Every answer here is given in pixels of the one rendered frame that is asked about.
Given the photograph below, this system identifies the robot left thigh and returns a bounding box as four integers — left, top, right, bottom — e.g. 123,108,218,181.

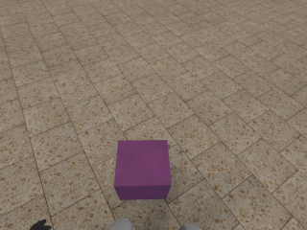
107,219,135,230

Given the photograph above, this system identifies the robot left hand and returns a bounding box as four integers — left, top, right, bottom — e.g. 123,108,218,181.
30,219,52,230

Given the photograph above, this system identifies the carton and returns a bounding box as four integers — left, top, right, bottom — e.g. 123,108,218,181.
113,140,172,200

